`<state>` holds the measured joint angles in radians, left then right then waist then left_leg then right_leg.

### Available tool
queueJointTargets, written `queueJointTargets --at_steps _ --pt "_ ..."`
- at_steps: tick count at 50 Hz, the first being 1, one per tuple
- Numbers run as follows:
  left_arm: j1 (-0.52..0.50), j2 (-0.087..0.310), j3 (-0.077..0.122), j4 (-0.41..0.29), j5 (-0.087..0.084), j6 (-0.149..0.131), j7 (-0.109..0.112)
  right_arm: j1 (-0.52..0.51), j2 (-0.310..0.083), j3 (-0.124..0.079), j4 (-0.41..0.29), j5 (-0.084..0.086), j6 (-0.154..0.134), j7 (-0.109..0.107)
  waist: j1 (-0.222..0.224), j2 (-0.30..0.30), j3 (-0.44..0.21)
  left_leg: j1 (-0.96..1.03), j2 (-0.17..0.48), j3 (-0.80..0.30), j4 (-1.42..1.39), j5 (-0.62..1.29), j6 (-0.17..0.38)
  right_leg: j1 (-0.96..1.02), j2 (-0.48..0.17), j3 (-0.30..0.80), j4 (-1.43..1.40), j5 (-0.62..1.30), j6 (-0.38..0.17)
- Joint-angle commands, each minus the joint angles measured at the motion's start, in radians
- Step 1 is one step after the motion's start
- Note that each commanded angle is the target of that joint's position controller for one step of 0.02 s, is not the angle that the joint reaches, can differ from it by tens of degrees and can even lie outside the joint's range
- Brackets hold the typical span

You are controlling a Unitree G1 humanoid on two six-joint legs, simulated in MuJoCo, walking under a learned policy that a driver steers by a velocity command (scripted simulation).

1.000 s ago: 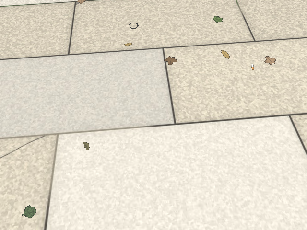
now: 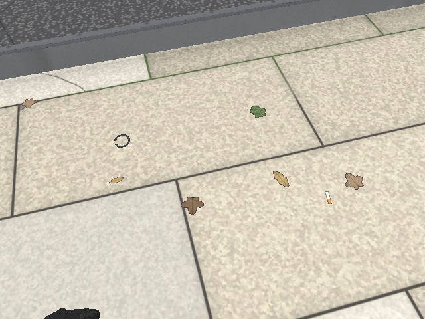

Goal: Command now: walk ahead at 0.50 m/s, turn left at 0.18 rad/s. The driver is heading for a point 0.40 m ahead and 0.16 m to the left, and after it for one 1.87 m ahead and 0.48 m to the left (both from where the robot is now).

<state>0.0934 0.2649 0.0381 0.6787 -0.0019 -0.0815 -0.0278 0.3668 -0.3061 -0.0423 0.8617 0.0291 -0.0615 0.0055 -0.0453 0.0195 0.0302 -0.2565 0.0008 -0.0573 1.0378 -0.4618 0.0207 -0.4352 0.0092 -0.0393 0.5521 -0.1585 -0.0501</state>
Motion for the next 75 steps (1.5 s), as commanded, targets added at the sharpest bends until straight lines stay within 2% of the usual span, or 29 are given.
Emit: queueJointTargets --at_steps 1,6,12,18,20,22,23,24,25,26,27,29,33,38,43,46,47,48,49,50,52,53,57,63,69,71,73,74,75 --pt "0.175 0.123 0.04 0.01 0.006 -0.003 0.008 -0.094 -0.123 -0.028 -0.114 0.003 -0.029 -0.001 0.105 -0.095 -0.084 -0.475 0.097 -0.038 0.165 0.101 0.006 0.443 -0.303 0.394 -0.31 -0.098 -0.171" --pt "0.116 0.113 0.046 0.051 0.019 -0.041 0.009 -0.053 -0.056 -0.031 -0.095 -0.002 0.025 -0.009 0.031 -0.098 -0.017 -0.384 0.133 -0.063 0.062 0.267 -0.028 0.26 -0.256 0.145 -0.426 0.132 -0.157" --pt "0.148 0.148 0.054 0.096 0.016 -0.033 0.03 -0.212 -0.024 -0.021 -0.143 -0.01 0.013 0.016 0.081 -0.062 0.028 -0.401 0.11 -0.003 -0.261 0.555 -0.026 0.319 -0.223 -0.053 -0.448 0.234 -0.115" --pt "0.236 0.187 0.069 0.151 -0.008 0.012 0.04 -0.364 -0.016 -0.014 -0.238 -0.009 0.013 0.053 0.126 -0.051 0.069 -0.467 0.081 0.081 -0.415 0.442 0.028 0.543 -0.292 -0.116 -0.356 0.407 -0.095" --pt "0.216 0.214 0.076 0.146 -0.013 0.029 0.049 -0.331 -0.042 -0.028 -0.252 -0.009 0.017 0.061 0.086 -0.088 0.02 -0.37 0.024 0.14 -0.418 0.338 0.064 0.579 -0.294 -0.146 -0.239 0.728 -0.072" --pt "0.192 0.233 0.081 0.137 -0.015 0.046 0.06 -0.148 -0.107 -0.066 -0.22 -0.006 0.022 0.056 -0.026 -0.106 -0.092 -0.113 -0.054 0.178 -0.441 0.29 0.117 0.537 -0.269 -0.176 0.036 0.943 -0.04" --pt "0.182 0.222 0.073 0.126 -0.013 0.043 0.065 0.021 -0.17 -0.1 -0.18 -0.005 0.028 0.039 -0.114 -0.061 -0.178 0.173 -0.049 0.108 -0.505 0.342 0.161 0.368 -0.228 -0.186 0.285 0.788 -0.001" --pt "0.256 0.099 0.035 0.078 0.022 0.022 0.054 0.074 -0.284 -0.126 -0.168 -0.002 0.033 0.018 -0.054 0.177 -0.265 0.545 0.204 -0.354 -0.525 0.286 0.31 -0.071 -0.079 -0.171 0.657 0.029 0.063" --pt "0.238 0.09 0.019 0.06 0.011 -0.022 0.036 0.071 -0.266 -0.111 -0.201 -0.006 0.019 0.022 -0.048 0.17 -0.414 0.688 0.344 -0.794 -0.691 0.188 0.435 -0.276 0.055 0.068 0.847 -0.45 0.074" --pt "0.12 0.162 0.039 0.031 -0.031 -0.049 0.021 0.055 -0.192 -0.089 -0.196 -0.014 0.009 0.025 -0.088 0.088 -0.321 0.638 0.312 -0.663 -0.729 0.2 0.37 -0.376 -0.012 0.147 0.859 -0.377 0.052" --pt "0.081 0.156 0.034 0.015 -0.038 -0.064 0.018 0.006 -0.161 -0.081 -0.197 -0.012 0.002 0.025 -0.058 0.044 -0.203 0.495 0.269 -0.517 -0.732 0.263 0.328 -0.379 -0.055 0.133 0.781 -0.287 0.035" --pt "0.09 0.161 0.045 0.032 0.003 -0.059 0.03 -0.112 -0.102 -0.061 -0.223 -0.017 0.0 0.02 0.027 -0.007 -0.093 0.234 0.192 -0.344 -0.762 0.453 0.278 -0.256 -0.117 0.124 0.616 -0.189 0.048" --pt "0.099 0.119 0.04 0.021 0.018 -0.018 0.031 -0.127 -0.127 -0.067 -0.236 -0.019 -0.003 0.0 0.066 0.018 -0.063 0.04 0.142 -0.238 -0.814 0.594 0.283 -0.161 -0.111 0.092 0.45 -0.095 0.111" --pt "-0.073 0.069 0.012 -0.012 0.008 -0.024 0.015 -0.049 -0.13 -0.064 -0.194 -0.016 0.002 -0.017 -0.019 0.062 -0.036 -0.009 0.087 -0.136 -0.814 0.455 0.204 -0.061 -0.06 0.062 0.077 0.267 0.125" --pt "-0.125 0.124 0.028 -0.039 -0.004 -0.04 -0.004 0.008 -0.136 -0.065 -0.15 -0.012 0.005 -0.015 -0.03 0.077 -0.004 0.146 0.182 -0.235 -0.739 0.401 0.185 -0.086 -0.054 0.093 -0.038 0.203 0.064" --pt "0.014 0.16 0.049 -0.004 0.001 -0.047 -0.001 -0.018 -0.128 -0.063 -0.147 -0.015 0.016 -0.017 0.053 0.092 -0.045 0.191 0.163 -0.229 -0.593 0.633 0.146 0.078 -0.021 0.048 -0.093 0.113 0.002" --pt "0.146 0.198 0.065 0.022 0.011 -0.051 0.003 -0.019 -0.093 -0.048 -0.156 -0.023 0.017 -0.016 0.112 0.054 -0.159 0.134 0.104 -0.178 -0.397 0.652 0.115 0.289 -0.084 0.101 -0.066 0.141 -0.045" --pt "0.279 0.281 0.086 0.04 0.025 -0.049 0.005 0.08 -0.036 -0.028 -0.173 -0.022 0.008 -0.017 0.114 -0.134 -0.323 -0.158 -0.024 -0.083 -0.049 0.4 0.042 0.656 -0.285 0.429 -0.067 0.056 -0.175" --pt "0.35 0.261 0.086 0.082 0.001 -0.038 -0.007 0.124 -0.026 -0.019 -0.168 -0.008 -0.003 -0.017 0.118 -0.347 -0.373 -0.398 -0.098 -0.078 0.179 -0.104 0.005 0.782 -0.394 0.794 -0.233 -0.211 -0.261" --pt "0.307 0.188 0.062 0.073 -0.018 -0.035 -0.008 0.046 -0.113 -0.038 -0.174 0.005 -0.009 -0.014 0.135 -0.216 -0.238 -0.508 -0.038 -0.126 0.266 -0.074 0.012 0.702 -0.38 0.764 -0.272 -0.377 -0.223" --pt "0.193 0.142 0.043 0.055 0.003 -0.022 -0.002 -0.11 -0.114 -0.038 -0.211 -0.01 -0.015 -0.011 0.11 -0.079 -0.056 -0.506 0.047 -0.054 0.199 0.078 0.019 0.451 -0.301 0.52 -0.306 -0.23 -0.176" --pt "0.163 0.118 0.034 0.053 0.011 -0.023 -0.001 -0.118 -0.106 -0.042 -0.211 -0.022 -0.014 -0.011 0.084 -0.086 -0.034 -0.465 0.081 -0.052 0.134 0.13 0.017 0.379 -0.268 0.453 -0.325 -0.132 -0.167" --pt "0.167 0.129 0.034 0.074 0.001 -0.032 0.004 -0.097 -0.048 -0.033 -0.202 -0.023 -0.002 -0.008 0.051 -0.112 -0.033 -0.404 0.11 -0.014 -0.001 0.208 -0.012 0.301 -0.223 0.303 -0.387 0.101 -0.183" --pt "0.238 0.169 0.042 0.121 -0.013 -0.015 0.02 -0.286 -0.007 -0.014 -0.245 -0.023 -0.016 0.003 0.109 -0.084 0.0 -0.381 0.09 0.03 -0.361 0.504 -0.037 0.322 -0.178 0.149 -0.412 0.225 -0.149" --pt "0.325 0.186 0.046 0.178 -0.02 0.015 0.027 -0.424 -0.018 -0.014 -0.294 -0.01 -0.032 0.034 0.137 -0.088 0.04 -0.379 0.053 0.042 -0.516 0.476 0.0 0.467 -0.248 0.162 -0.348 0.275 -0.132" --pt "0.312 0.204 0.053 0.183 -0.02 0.025 0.033 -0.384 -0.044 -0.023 -0.287 -0.013 -0.035 0.039 0.098 -0.104 0.011 -0.299 0.029 0.056 -0.544 0.405 0.03 0.508 -0.259 0.157 -0.278 0.428 -0.112" --pt "0.281 0.199 0.049 0.176 -0.019 0.033 0.038 -0.161 -0.112 -0.059 -0.222 -0.021 -0.035 0.028 -0.024 -0.095 -0.135 0.041 -0.008 0.094 -0.578 0.431 0.084 0.448 -0.195 0.096 -0.023 0.665 -0.071" --pt "0.275 0.157 0.029 0.148 0.004 0.03 0.04 0.027 -0.179 -0.079 -0.186 -0.033 -0.03 0.016 -0.094 -0.007 -0.287 0.36 0.161 -0.086 -0.525 0.48 0.15 0.243 -0.143 0.062 0.268 0.418 -0.037" --pt "0.408 0.03 -0.009 0.134 0.005 0.008 0.031 0.069 -0.253 -0.092 -0.164 -0.033 -0.026 0.018 -0.024 0.264 -0.413 0.687 0.387 -0.554 -0.61 0.299 0.316 -0.158 0.042 0.052 0.616 -0.302 0.027"
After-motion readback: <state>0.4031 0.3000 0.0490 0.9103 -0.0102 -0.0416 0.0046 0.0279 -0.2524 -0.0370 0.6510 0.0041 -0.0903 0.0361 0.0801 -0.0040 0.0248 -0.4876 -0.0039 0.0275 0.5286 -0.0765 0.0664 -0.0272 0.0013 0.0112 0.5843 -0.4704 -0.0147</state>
